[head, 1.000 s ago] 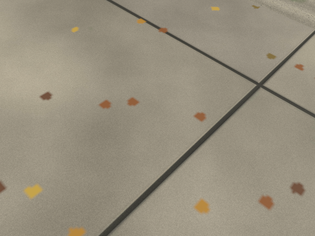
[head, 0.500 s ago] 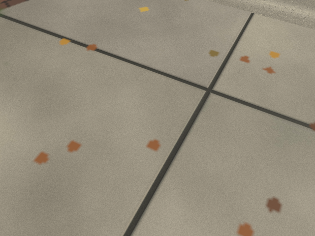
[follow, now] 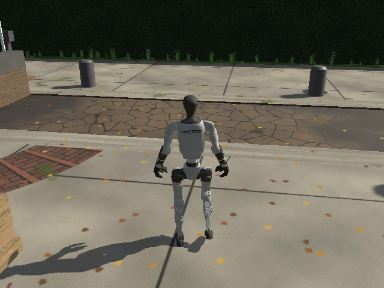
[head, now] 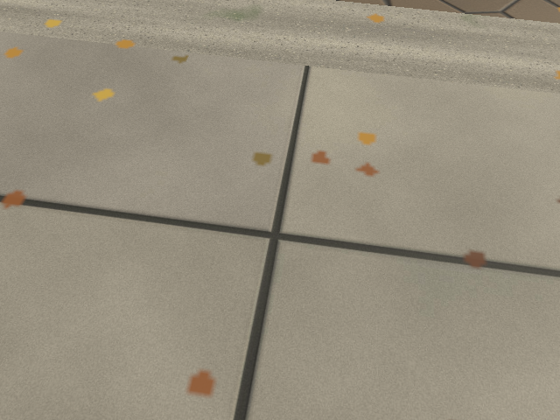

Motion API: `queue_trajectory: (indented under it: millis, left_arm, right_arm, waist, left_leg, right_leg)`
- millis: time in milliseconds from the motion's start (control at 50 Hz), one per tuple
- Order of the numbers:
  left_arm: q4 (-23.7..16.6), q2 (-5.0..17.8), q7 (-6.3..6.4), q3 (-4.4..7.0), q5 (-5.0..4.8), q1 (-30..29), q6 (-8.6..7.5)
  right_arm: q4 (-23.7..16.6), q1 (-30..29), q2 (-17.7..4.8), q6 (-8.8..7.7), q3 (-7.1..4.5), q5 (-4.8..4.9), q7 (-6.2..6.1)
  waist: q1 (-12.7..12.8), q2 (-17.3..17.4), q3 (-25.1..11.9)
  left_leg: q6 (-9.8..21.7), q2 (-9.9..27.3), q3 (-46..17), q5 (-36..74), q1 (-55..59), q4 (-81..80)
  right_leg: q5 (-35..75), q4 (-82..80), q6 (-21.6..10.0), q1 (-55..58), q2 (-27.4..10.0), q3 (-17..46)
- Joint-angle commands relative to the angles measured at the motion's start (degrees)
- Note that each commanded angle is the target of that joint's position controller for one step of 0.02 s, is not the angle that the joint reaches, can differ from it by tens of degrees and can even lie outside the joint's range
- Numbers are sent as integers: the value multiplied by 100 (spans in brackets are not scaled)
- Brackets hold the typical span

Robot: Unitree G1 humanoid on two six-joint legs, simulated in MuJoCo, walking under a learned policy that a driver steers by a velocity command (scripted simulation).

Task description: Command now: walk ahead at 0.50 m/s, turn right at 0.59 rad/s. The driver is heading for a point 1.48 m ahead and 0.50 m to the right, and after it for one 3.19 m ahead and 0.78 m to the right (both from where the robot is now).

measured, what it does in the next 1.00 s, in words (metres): walks ahead, turning right: right foot, then left foot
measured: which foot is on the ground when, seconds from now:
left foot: down 0.00-0.32, up 0.34-0.78, down 0.80-1.00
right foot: up 0.00-0.30, down 0.32-0.80, up 0.82-1.00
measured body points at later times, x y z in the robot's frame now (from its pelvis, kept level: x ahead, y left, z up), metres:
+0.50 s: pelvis +0.22 -0.06 -0.01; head +0.27 -0.09 +0.43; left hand +0.46 +0.15 -0.10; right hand +0.28 -0.37 -0.12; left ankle +0.22 +0.11 -0.65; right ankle +0.28 -0.15 -0.74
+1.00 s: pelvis +0.30 -0.03 +0.00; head +0.34 -0.03 +0.45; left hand +0.59 +0.13 -0.10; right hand +0.26 -0.34 -0.09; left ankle +0.39 +0.06 -0.74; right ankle +0.21 -0.14 -0.67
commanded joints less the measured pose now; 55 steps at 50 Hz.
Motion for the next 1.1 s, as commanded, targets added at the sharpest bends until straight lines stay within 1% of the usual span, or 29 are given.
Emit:
queue_trajectory:
  millis: [20, 160, 220, 260, 300, 320, 340, 360, 380, 400, 420, 440, 460, 500, 560, 660, 720, 760, 780, 800, 820, 840, 860, 880, 900, 940, 1000, 1060, 1100]
  left_arm:
    - [-557, 243, -23, 81, 9, -209, -26]
    - [-791, 30, -212, -30, 30, -1169, -123]
    - [-958, 36, -331, -20, 66, -1504, -146]
    - [-974, 237, -382, 82, 103, -1270, -133]
    - [-705, 634, -353, 304, 117, -147, -98]
    - [-544, 918, -236, 442, 126, 556, -56]
    - [-566, 1452, -81, 464, 119, 484, 5]
    - [-944, 1513, -139, 410, 247, 277, -82]
    - [-995, 1111, -191, 336, 207, 104, -96]
    - [-934, 929, -189, 274, 117, -191, -116]
    - [-912, 796, -161, 238, 60, -397, -112]
    - [-924, 749, -123, 220, 76, -590, -85]
    - [-940, 775, -102, 217, 164, -673, -67]
    - [-890, 810, -63, 233, 214, -771, -61]
    - [-805, 926, 53, 275, 159, -719, 19]
    - [-800, 889, 154, 267, 133, -799, 207]
    - [-767, 854, 132, 266, 124, -702, 251]
    - [-778, 796, 134, 245, 66, -781, 282]
    - [-772, 706, 147, 216, 26, -762, 300]
    - [-767, 417, 143, 134, 70, -478, 307]
    - [-935, 443, 139, 149, 34, -414, 264]
    - [-811, 937, 142, 280, 168, -338, 200]
    - [-656, 1075, 136, 356, 111, -309, 216]
    - [-502, 943, 168, 346, 99, -221, 285]
    - [-479, 819, 192, 312, 127, -242, 340]
    - [-489, 488, 176, 199, 91, -359, 378]
    - [-575, 221, 153, 65, 102, -668, 346]
    - [-561, 232, 91, 30, 89, -781, 326]
    - [-371, 238, 60, 45, 98, -495, 310]
  right_arm:
    - [-197, -37, -794, -104, -209, 22, -32]
    - [74, 148, -1085, 11, -267, 57, -71]
    - [180, 220, -1224, 146, -292, 123, -111]
    - [173, 180, -1394, 220, -343, 206, -163]
    - [92, 5, -1453, 276, -376, 298, -214]
    - [40, 32, -1277, 243, -312, 260, -203]
    - [-125, 571, -421, 201, -71, -198, -117]
    - [-211, 930, -769, 121, -18, -79, -27]
    - [-229, 238, -1255, 109, -153, 104, 1]
    - [-403, -146, -1195, 124, -130, 154, -30]
    - [-328, -191, -1092, 171, -116, 71, -106]
    - [-339, -153, -1129, 242, -134, 26, -157]
    - [-327, -91, -1148, 314, -148, 19, -166]
    - [-267, 76, -967, 395, -110, -11, -200]
    - [-327, -161, -816, 463, -62, -37, -243]
    - [-508, -684, -779, 527, -60, 31, -202]
    - [-592, -789, -818, 436, -90, 55, -154]
    - [-557, -563, -832, 365, -136, 65, -109]
    - [-508, -380, -919, 340, -186, 41, -103]
    - [-552, -293, -1297, 360, -275, -57, -133]
    - [-482, -375, -1662, 440, -367, -229, -133]
    - [-619, -467, -1309, 423, -301, -215, -136]
    - [-686, -620, -1036, 422, -224, -157, -161]
    - [-714, -796, -915, 435, -192, -74, -165]
    - [-703, -842, -851, 447, -169, 17, -171]
    - [-647, -773, -812, 501, -136, 22, -177]
    - [-575, -686, -831, 561, -149, 10, -178]
    - [-461, -482, -1027, 612, -202, 67, -144]
    - [-407, -510, -1018, 623, -174, 151, -126]
  waist:
    - [-23, 833, 14]
    - [-331, 618, 238]
    - [-349, 649, 358]
    - [-122, 878, 63]
    - [543, 863, -540]
    - [937, 525, -907]
    - [290, -1251, -1406]
    - [296, -1219, -2839]
    - [643, -230, -2582]
    - [493, -12, -1742]
    - [304, 393, -1228]
    - [125, 325, -988]
    - [3, 175, -882]
    - [-124, 48, -927]
    - [-62, -18, -1061]
    - [102, -375, -828]
    - [189, -580, -769]
    - [32, -631, -782]
    - [-54, -543, -763]
    - [108, 330, -941]
    - [334, 2047, -556]
    - [183, 1702, -604]
    - [211, 1223, -575]
    - [290, 966, -483]
    - [253, 959, -419]
    - [206, 1035, -370]
    - [56, 1351, -547]
    - [-105, 1597, -599]
    - [72, 1480, -527]
  left_leg:
    - [905, 1633, -1313, 598, 771, -1393]
    - [751, 1531, -3, 1544, 1129, -1451]
    - [599, 1542, 393, 2933, 1353, -1015]
    - [455, 1554, 546, 4427, 1585, -347]
    - [244, 1400, 688, 5062, 1397, 1173]
    - [-45, 1112, 762, 3900, 551, 2542]
    - [-361, 392, 653, -2207, -1413, 4543]
    - [-492, -221, -616, -3139, -2367, 6021]
    - [-415, 140, -1048, -2466, -2537, 6018]
    - [-377, 287, -916, -1947, -2737, 5609]
    - [-429, 480, -895, -1638, -2651, 5209]
    - [-461, 559, -925, -1451, -2351, 4862]
    - [-470, 551, -914, -1360, -1996, 4676]
    - [-575, 463, -817, -1311, -1658, 4140]
    - [-702, 316, -829, -925, -1574, 3399]
    - [-686, 118, -956, -405, -1311, 2337]
    - [-585, 7, -992, -626, -1081, 1639]
    - [-432, -8, -934, -287, -587, 618]
    - [-296, 195, -963, 301, -89, -92]
    - [121, 1317, -1833, 785, 597, -347]
    - [1096, 2277, -3195, 1874, 628, -603]
    - [1496, 2554, -3489, 2095, 506, -577]
    - [1339, 2241, -2901, 2117, 410, -430]
    - [1086, 1861, -2382, 2015, 383, -317]
    - [1006, 1733, -2166, 2037, 439, -275]
    - [974, 1443, -1677, 2189, 376, -324]
    - [976, 1333, -1392, 2196, 658, -241]
    - [1055, 1436, -1482, 2125, 636, -192]
    - [935, 1362, -1443, 1913, 428, -30]
  right_leg:
    - [411, -283, 85, -1085, -421, 237]
    - [1971, -2262, 36, -919, -348, -237]
    - [1865, -2931, -89, -574, -137, -614]
    - [1432, -3108, -280, -24, 174, -843]
    - [1553, -3578, -596, 1377, 564, -941]
    - [2534, -4001, -841, 2681, 459, -578]
    - [5559, -3246, -1412, 4439, -999, 1240]
    - [4658, -3902, -2639, 5265, -2123, 3785]
    - [4096, -4219, -2328, 4829, -1754, 3108]
    - [3734, -4322, -2037, 4072, -1435, 2440]
    - [3563, -4429, -1798, 3306, -1164, 2056]
    - [3525, -4566, -1728, 2638, -1018, 1845]
    - [3579, -4687, -1683, 2137, -924, 1741]
    - [3967, -4698, -1680, 1651, -804, 1506]
    - [3636, -4636, -1581, 1491, -642, 1449]
    - [1251, -4731, -1260, 1223, -361, 1840]
    - [1380, -4485, -1198, 1510, -398, 2240]
    - [1690, -4169, -1039, 1649, -301, 2420]
    - [1442, -3913, -828, 1482, -103, 2336]
    - [-80, -2966, -491, 955, 337, 1776]
    - [-1643, -2004, -134, -213, 1235, 561]
    - [-1791, -683, 134, -328, 864, 636]
    - [-1451, -165, 224, -271, 799, 668]
    - [-1201, 64, 339, -242, 765, 606]
    - [-976, 239, 423, -342, 751, 600]
    - [-758, -50, 521, -113, 754, 376]
    - [-712, -1464, 579, 414, 493, 63]
    - [-544, -2778, 508, 1154, 369, -242]
    - [449, -4151, 327, 1813, 422, -404]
